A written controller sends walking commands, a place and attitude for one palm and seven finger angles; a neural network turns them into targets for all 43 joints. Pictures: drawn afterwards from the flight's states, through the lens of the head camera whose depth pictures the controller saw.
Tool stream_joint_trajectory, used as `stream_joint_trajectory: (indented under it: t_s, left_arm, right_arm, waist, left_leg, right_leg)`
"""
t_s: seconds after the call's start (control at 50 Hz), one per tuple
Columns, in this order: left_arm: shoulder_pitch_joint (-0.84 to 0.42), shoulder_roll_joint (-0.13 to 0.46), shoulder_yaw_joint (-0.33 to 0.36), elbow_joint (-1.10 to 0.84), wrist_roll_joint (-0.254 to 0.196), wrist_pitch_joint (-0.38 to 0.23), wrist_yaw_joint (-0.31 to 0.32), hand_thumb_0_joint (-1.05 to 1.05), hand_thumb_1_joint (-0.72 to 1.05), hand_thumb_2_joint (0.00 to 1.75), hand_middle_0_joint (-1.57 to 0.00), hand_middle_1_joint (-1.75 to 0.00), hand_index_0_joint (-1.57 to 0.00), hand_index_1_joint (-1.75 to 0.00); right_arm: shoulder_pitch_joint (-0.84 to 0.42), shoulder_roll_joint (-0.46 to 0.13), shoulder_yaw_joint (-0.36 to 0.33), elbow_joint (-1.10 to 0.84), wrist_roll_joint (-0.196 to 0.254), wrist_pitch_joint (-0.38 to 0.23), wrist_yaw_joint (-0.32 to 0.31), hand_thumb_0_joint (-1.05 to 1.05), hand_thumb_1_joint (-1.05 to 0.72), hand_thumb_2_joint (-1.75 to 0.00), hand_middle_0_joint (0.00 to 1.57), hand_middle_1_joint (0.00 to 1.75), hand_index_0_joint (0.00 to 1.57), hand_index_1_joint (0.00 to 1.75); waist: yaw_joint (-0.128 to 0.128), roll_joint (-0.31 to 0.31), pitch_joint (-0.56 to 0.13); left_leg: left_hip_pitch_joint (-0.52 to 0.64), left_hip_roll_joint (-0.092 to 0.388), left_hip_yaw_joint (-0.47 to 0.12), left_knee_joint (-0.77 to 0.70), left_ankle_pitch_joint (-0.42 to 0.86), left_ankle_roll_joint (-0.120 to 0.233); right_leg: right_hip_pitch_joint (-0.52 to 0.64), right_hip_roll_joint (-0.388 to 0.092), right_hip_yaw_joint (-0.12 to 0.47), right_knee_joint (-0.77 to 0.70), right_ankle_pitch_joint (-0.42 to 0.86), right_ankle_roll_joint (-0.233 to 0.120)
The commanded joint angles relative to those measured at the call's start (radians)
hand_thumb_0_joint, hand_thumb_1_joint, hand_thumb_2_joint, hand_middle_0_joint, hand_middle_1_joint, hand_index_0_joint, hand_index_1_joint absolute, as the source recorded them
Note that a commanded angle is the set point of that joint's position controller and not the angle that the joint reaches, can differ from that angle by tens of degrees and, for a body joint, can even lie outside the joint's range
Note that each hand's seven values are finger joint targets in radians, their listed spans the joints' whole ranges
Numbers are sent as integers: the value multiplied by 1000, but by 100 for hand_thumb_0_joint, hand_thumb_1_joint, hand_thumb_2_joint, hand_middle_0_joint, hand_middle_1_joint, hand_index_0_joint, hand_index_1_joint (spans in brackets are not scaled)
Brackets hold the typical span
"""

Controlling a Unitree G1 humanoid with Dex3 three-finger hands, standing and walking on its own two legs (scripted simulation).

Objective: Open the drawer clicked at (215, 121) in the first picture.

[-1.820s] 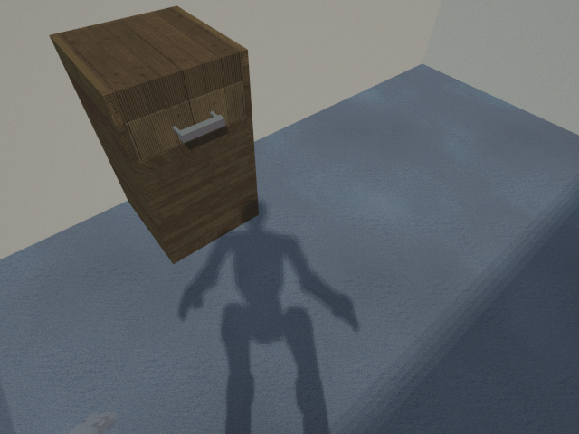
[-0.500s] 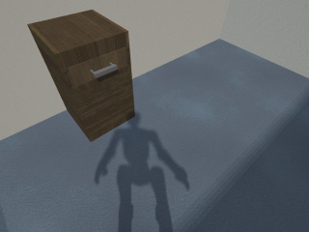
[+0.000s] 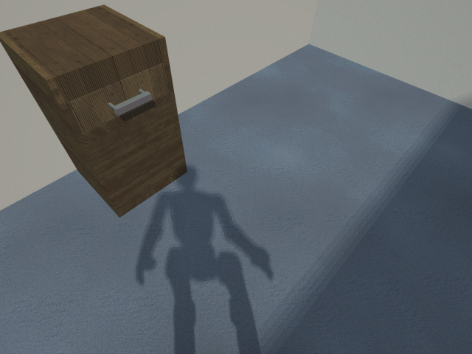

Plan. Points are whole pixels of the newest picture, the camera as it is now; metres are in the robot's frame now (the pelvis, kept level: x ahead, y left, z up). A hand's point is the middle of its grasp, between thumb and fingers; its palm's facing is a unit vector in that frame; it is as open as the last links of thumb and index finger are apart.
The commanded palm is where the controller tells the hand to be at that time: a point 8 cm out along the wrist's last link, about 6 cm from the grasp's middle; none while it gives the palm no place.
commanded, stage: walk to a spot facing it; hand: left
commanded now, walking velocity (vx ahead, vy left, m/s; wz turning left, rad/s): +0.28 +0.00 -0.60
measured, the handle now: (129, 100) +0.94 +0.48 -0.16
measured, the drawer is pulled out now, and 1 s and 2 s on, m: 0.00 0.00 0.00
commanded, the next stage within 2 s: none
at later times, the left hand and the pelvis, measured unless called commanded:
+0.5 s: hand out of the picture +0.08 +0.18 -0.16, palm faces -0.13 -0.97 -0.18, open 7.4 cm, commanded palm none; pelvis +0.13 -0.01 +0.01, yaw -15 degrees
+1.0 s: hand (210, 193) +0.53 +0.12 -0.15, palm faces -0.56 -0.81 -0.16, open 7.4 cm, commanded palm none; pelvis +0.33 +0.02 +0.01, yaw -35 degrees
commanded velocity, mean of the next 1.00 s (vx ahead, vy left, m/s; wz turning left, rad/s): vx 0.33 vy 0.00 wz -0.56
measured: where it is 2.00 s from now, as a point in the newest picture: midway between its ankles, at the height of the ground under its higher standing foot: (295, 259)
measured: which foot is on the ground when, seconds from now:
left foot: down 0.00-0.10, up 0.12-0.58, down 0.60-1.00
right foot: down 0.00-0.60, up 0.62-1.00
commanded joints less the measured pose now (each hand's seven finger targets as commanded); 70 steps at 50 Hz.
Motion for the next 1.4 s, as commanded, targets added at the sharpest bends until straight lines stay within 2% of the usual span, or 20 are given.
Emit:
stream_joint_trajectory:
  t_s: [0.0, 0.06, 0.1, 0.12, 0.2, 0.28, 0.46, 0.54, 0.56, 0.58, 0.6, 0.66, 0.74, 1.02, 1.14, 1.18, 1.2, 1.22, 1.3, 1.38]
  left_arm:
    - [24, 95, 58, -114, 9, -8, -15, 0, 90, 90, -20, -30, -20, -30]
    - [203, 61, 64, -68, 13, -35, -21, 0, 90, 90, -20, -30, -20, -30]
    - [356, 206, 86, -42, 14, -70, 13, 0, 90, 90, -20, -30, -20, -30]
    - [354, 191, 86, -54, 4, -77, 29, 0, 90, 90, -20, -30, -20, -30]
    - [219, 89, 66, -87, 4, -108, 26, 0, 90, 90, -20, -30, -20, -30]
    - [275, 78, 70, -54, 4, -122, 25, 0, 90, 90, -20, -30, -20, -30]
    - [310, 58, 72, -23, 17, -115, 41, 0, 90, 90, -20, -30, -20, -30]
    - [197, 73, 90, -54, 5, -114, 35, 0, 90, 90, -20, -30, -20, -30]
    - [220, 24, 90, -60, -5, -111, 26, 0, 90, 90, -20, -30, -20, -30]
    - [259, -31, 82, -78, -14, -111, 12, 0, 90, 90, -20, -30, -20, -30]
    - [213, -6, 86, -88, -5, -107, 15, 0, 90, 90, -20, -30, -20, -30]
    - [130, -6, 92, -84, 17, -82, -17, 0, 90, 90, -20, -30, -20, -30]
    - [152, -59, 86, -83, 21, -38, -28, 0, 90, 90, -20, -30, -20, -30]
    - [-255, -90, 50, -194, 19, -39, -42, 0, 90, 90, -20, -30, -20, -30]
    - [-92, -51, 62, -142, 19, -66, -26, 0, 90, 90, -20, -30, -20, -30]
    - [162, 40, 91, -64, 24, -86, -16, 0, 90, 90, -20, -30, -20, -30]
    - [261, 145, 112, -46, 17, -96, -1, 0, 90, 90, -20, -30, -20, -30]
    - [282, 197, 119, -34, -12, -90, 12, 0, 90, 90, -20, -30, -20, -30]
    - [94, 60, 83, -64, -9, -111, 27, 0, 90, 90, -20, -30, -20, -30]
    - [28, 27, 85, -78, 11, -131, 26, 0, 90, 90, -20, -30, -20, -30]
  right_arm:
    - [-31, -243, -73, -96, 1, -25, -6, 0, -90, -90, 20, 30, 20, 30]
    - [-62, -207, -69, -102, -5, -19, 4, 0, -90, -90, 20, 30, 20, 30]
    - [-116, -79, -40, -197, -1, -28, 13, 0, -90, -90, 20, 30, 20, 30]
    - [-144, -112, -47, -212, -3, -37, 16, 0, -90, -90, 20, 30, 20, 30]
    - [-80, -94, -55, -164, -5, -49, 23, 0, -90, -90, 20, 30, 20, 30]
    - [-52, -45, -55, -162, 0, -45, 27, 0, -90, -90, 20, 30, 20, 30]
    - [-178, -10, -49, -232, 11, -69, 31, 0, -90, -90, 20, 30, 20, 30]
    - [141, -77, -67, -138, 12, -87, 2, 0, -90, -90, 20, 30, 20, 30]
    - [300, -180, -92, -93, 1, -92, -11, 0, -90, -90, 20, 30, 20, 30]
    - [385, -262, -106, -76, -6, -96, -11, 0, -90, -90, 20, 30, 20, 30]
    - [335, -235, -91, -90, -1, -82, -11, 0, -90, -90, 20, 30, 20, 30]
    - [126, -61, -48, -127, 0, -96, -9, 0, -90, -90, 20, 30, 20, 30]
    - [162, -22, -42, -93, 2, -117, -15, 0, -90, -90, 20, 30, 20, 30]
    - [441, -35, -33, 26, -9, -112, -24, 0, -90, -90, 20, 30, 20, 30]
    - [420, -85, -47, 26, -3, -96, -22, 0, -90, -90, 20, 30, 20, 30]
    - [364, -94, -47, -8, 14, -93, -8, 0, -90, -90, 20, 30, 20, 30]
    - [364, -24, -37, -50, 31, -94, -3, 0, -90, -90, 20, 30, 20, 30]
    - [290, -11, -38, -82, 31, -99, -14, 0, -90, -90, 20, 30, 20, 30]
    - [200, 6, -49, -81, 2, -71, -7, 0, -90, -90, 20, 30, 20, 30]
    - [270, 55, -49, -71, -3, -45, 0, 0, -90, -90, 20, 30, 20, 30]
  waist:
    - [0, 236, -2]
    - [92, 55, 3]
    - [123, -410, 79]
    - [107, -233, 89]
    - [15, -19, 55]
    - [5, -31, -8]
    - [45, -119, 13]
    - [-105, -61, -84]
    - [-153, 132, -214]
    - [-140, 408, -270]
    - [-127, 291, -190]
    - [-29, 177, 54]
    - [15, 171, 47]
    - [-104, 140, 88]
    - [-13, 232, -45]
    - [117, 166, -203]
    - [133, -45, -318]
    - [127, -62, -363]
    - [-1, 75, -20]
    - [-87, -21, -8]
  left_leg:
    - [-41, 357, -259, -297, -278, 173]
    - [-211, 231, -68, 40, -294, 73]
    - [-613, -28, -4, 649, -370, -22]
    - [-613, 20, -128, 682, -252, -8]
    - [-499, 71, -136, 639, -22, -27]
    - [-499, 53, -101, 566, 64, -47]
    - [-407, 24, -84, 253, 31, -30]
    - [142, -20, -74, -28, 115, 6]
    - [397, 159, -237, -58, 60, 34]
    - [489, 453, -615, -185, 47, 116]
    - [328, 488, -686, -279, -77, 154]
    - [-36, 351, -389, -349, -190, 111]
    - [-73, 262, -98, -348, 38, 73]
    - [310, 287, 107, -285, 571, 108]
    - [383, 290, 233, 47, 1178, 72]
    - [84, 276, 242, 441, 902, 25]
    - [-299, 115, 199, 758, -8, -30]
    - [-472, 34, 49, 988, -324, -41]
    - [-416, 152, -103, 839, -59, -35]
    - [-311, 131, -73, 588, -19, -54]
  right_leg:
    - [-103, -77, -76, 258, -191, 8]
    - [161, -36, -135, -40, -86, -5]
    - [242, -376, 619, -476, -120, -153]
    - [237, -395, 599, -482, -59, -193]
    - [151, -295, 388, -416, 84, -202]
    - [242, -226, 248, -378, 326, -182]
    - [273, -226, 269, -325, 432, -172]
    - [46, -117, 200, -43, 514, -108]
    - [-95, -29, 113, 213, 270, -73]
    - [-317, 70, -29, 542, -253, -15]
    - [-330, 3, 18, 655, -233, -23]
    - [-321, -116, -48, 712, -21, -13]
    - [-308, -124, -76, 677, 130, 9]
    - [-457, -110, -229, 201, 172, 4]
    - [-155, 23, -330, 6, 48, -91]
    - [346, -39, -244, -110, 220, -142]
    - [675, -337, 208, -107, 460, -277]
    - [732, -464, 457, -189, 673, -371]
    - [173, -340, 166, -324, 528, -238]
    - [-5, -233, 9, -337, 488, -202]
